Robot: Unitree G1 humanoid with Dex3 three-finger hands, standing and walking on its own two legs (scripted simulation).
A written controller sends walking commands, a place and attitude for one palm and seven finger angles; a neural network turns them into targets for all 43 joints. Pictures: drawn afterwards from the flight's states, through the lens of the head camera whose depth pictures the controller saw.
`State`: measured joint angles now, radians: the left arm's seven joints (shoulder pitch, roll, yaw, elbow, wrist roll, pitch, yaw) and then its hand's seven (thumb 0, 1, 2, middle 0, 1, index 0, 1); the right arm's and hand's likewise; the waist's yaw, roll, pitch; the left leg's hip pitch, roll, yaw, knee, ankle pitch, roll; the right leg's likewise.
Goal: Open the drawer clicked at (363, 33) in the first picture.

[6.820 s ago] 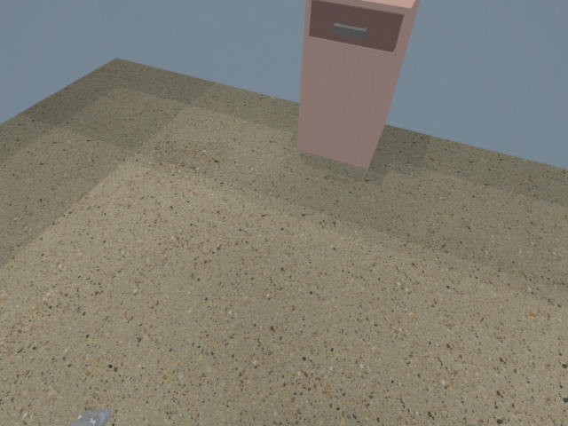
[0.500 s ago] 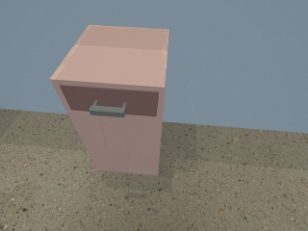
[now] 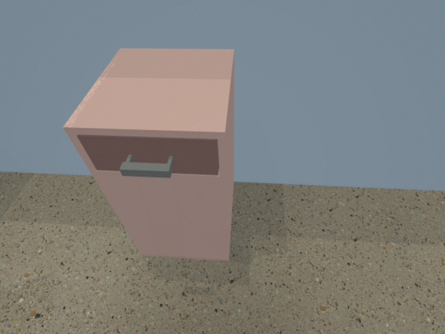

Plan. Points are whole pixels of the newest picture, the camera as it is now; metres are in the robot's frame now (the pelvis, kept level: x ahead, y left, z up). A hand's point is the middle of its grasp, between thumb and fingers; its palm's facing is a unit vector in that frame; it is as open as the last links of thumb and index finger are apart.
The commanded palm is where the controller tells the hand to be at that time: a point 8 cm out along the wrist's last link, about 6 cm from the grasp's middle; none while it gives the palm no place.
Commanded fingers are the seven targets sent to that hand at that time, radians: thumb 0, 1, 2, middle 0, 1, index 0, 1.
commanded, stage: raise the hand with hooked fingers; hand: left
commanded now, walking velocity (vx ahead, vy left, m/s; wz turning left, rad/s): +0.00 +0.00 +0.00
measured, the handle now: (148, 164) +0.54 +0.24 -0.07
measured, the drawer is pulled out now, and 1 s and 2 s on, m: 0.00 0.00 0.00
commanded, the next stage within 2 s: move the hooked fingers above the handle in 1.92 s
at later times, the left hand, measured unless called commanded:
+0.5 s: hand out of the picture +0.13 +0.21 -0.07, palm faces -0.04 -0.12 -0.99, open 8.9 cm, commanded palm +0.14 +0.23 +0.00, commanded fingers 0.00 0.32 0.65 -0.24 -0.68 -0.24 -0.68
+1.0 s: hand (93, 274) +0.21 +0.25 +0.00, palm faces +0.06 -0.09 -0.99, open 11.9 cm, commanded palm +0.20 +0.24 +0.06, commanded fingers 0.00 -0.27 0.40 -0.28 -1.05 -0.28 -1.05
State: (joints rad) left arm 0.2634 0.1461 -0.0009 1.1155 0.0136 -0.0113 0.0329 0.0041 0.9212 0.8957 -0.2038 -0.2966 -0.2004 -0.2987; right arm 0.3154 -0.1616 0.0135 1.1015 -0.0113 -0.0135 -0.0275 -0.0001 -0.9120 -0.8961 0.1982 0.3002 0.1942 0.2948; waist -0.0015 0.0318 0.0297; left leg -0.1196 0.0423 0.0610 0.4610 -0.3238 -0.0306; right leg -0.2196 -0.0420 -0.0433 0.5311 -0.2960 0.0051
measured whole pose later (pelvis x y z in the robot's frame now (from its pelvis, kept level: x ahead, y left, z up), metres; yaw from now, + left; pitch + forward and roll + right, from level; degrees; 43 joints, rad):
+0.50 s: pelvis -0.04 -0.01 -0.05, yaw +0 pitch +11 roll +3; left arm 0.43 0.33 -0.07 0.03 1.15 -0.15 0.47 0.00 0.53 0.74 -0.24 -0.53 -0.24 -0.53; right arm 0.04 -0.26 -0.07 0.47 -0.09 0.02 0.03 0.00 -0.91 -0.90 0.20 0.30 0.19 0.29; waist 0.12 -0.05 -0.11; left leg -0.62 0.04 0.07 0.87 -0.44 -0.03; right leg -0.74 -0.05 0.00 0.94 -0.40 -0.02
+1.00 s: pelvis -0.03 +0.01 -0.02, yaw +0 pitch +7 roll +1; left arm 0.25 0.39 -0.02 -0.01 1.03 -0.06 0.35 0.00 -0.05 0.49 -0.29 -0.91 -0.29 -0.91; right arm 0.21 -0.25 -0.04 0.60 -0.06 0.07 -0.01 0.01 -0.91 -0.90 0.20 0.30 0.20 0.30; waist 0.05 0.05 -0.04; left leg -0.45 0.03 0.06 0.73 -0.40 -0.01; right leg -0.53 -0.06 -0.02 0.75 -0.33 0.02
